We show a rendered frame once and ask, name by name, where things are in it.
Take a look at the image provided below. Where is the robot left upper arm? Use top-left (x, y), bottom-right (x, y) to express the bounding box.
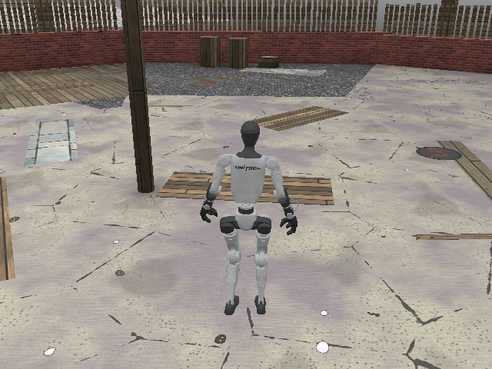
top-left (209, 154), bottom-right (233, 195)

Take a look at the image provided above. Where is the robot right upper arm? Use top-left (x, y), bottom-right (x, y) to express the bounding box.
top-left (264, 156), bottom-right (286, 199)

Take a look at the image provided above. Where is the left robot forearm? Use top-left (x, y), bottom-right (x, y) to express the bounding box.
top-left (202, 183), bottom-right (217, 210)

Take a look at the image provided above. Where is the robot right hand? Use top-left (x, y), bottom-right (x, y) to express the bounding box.
top-left (280, 216), bottom-right (298, 235)

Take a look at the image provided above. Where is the robot right foot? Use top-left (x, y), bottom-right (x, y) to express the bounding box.
top-left (254, 295), bottom-right (266, 314)

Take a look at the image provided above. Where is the humanoid robot head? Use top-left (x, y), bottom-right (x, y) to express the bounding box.
top-left (236, 121), bottom-right (262, 158)

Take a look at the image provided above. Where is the robot left hand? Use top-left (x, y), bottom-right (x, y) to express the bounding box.
top-left (200, 206), bottom-right (218, 223)

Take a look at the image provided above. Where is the right robot forearm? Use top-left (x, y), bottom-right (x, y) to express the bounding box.
top-left (278, 187), bottom-right (295, 219)

